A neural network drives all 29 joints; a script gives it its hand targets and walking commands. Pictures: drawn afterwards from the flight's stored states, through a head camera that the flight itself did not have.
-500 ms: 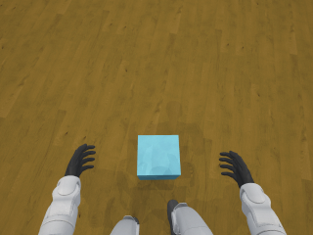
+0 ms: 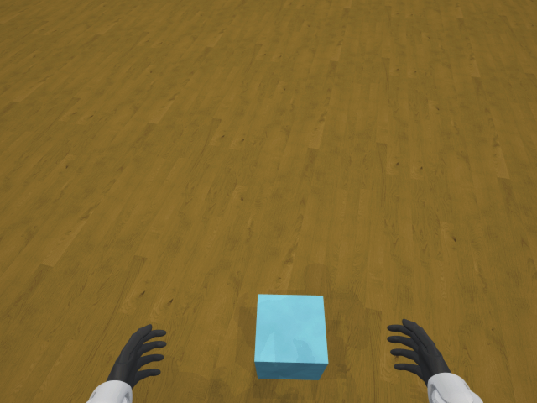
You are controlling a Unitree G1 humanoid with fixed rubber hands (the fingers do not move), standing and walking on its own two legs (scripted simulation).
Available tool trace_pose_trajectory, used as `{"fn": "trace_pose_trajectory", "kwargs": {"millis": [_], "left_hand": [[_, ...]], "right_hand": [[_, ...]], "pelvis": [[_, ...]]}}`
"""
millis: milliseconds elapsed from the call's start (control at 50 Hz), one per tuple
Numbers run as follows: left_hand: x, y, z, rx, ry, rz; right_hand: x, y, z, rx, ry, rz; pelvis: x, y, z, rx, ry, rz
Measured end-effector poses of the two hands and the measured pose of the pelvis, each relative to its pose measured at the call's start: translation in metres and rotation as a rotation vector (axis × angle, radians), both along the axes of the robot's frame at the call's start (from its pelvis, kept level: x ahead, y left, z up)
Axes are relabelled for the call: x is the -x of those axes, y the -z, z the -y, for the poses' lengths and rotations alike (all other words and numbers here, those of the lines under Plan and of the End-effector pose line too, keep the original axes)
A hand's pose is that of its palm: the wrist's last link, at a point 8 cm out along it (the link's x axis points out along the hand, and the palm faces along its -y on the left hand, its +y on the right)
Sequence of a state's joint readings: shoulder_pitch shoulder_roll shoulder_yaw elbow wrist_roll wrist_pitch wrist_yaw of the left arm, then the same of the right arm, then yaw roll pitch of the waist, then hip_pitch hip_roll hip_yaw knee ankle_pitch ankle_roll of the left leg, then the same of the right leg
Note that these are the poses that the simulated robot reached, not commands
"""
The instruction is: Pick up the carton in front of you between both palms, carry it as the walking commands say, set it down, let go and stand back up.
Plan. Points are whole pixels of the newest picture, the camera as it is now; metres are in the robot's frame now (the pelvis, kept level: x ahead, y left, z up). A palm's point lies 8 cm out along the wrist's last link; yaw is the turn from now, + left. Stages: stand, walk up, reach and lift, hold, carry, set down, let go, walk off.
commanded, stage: let go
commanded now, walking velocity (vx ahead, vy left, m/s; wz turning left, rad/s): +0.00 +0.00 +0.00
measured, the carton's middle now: (289, 338) +0.38 -0.05 -0.65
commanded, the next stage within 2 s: stand in 0.20 s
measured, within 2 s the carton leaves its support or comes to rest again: neither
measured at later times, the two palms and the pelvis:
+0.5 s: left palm out of the picture +0.13 +0.28 -0.08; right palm (474, 390) +0.14 -0.30 -0.10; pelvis +0.01 -0.01 -0.01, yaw +0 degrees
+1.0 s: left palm out of the picture +0.12 +0.28 -0.09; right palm out of the picture +0.12 -0.31 -0.10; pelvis +0.01 -0.02 +0.00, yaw +1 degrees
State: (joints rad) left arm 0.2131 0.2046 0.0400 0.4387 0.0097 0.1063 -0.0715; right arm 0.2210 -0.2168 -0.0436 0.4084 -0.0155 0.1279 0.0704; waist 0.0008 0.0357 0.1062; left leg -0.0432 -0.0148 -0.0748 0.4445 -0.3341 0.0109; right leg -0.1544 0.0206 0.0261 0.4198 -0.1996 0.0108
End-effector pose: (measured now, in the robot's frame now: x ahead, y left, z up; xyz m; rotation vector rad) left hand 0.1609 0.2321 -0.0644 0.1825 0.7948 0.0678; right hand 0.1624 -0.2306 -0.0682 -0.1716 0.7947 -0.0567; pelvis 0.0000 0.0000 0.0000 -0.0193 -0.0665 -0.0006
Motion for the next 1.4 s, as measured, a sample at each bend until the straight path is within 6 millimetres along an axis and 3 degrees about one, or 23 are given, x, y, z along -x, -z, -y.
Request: {"fn": "trace_pose_trajectory", "kwargs": {"millis": [220,360,480,840,1400], "left_hand": [[0.000,0.009,0.008,-0.022,-0.003,-0.005],[0.018,0.018,-0.028,-0.161,-0.041,-0.088],[0.026,0.016,-0.046,-0.216,-0.071,-0.125],[0.034,0.025,-0.043,-0.204,-0.101,-0.181],[0.074,0.029,-0.058,-0.210,-0.134,-0.282]], "right_hand": [[0.005,0.001,0.018,0.066,0.040,-0.036],[0.014,0.017,0.051,0.154,0.057,-0.060],[0.020,0.026,0.065,0.174,0.052,-0.105],[0.033,0.035,0.076,0.200,0.032,-0.190],[0.069,0.036,0.087,0.223,0.045,-0.276]], "pelvis": [[-0.002,0.003,0.007,-0.003,0.010,-0.008],[-0.005,0.007,0.011,-0.009,0.003,-0.057],[-0.009,0.007,0.014,-0.012,-0.004,-0.066],[-0.013,0.004,0.020,-0.014,-0.018,-0.049],[0.004,-0.002,0.019,-0.019,-0.015,-0.025]]}}
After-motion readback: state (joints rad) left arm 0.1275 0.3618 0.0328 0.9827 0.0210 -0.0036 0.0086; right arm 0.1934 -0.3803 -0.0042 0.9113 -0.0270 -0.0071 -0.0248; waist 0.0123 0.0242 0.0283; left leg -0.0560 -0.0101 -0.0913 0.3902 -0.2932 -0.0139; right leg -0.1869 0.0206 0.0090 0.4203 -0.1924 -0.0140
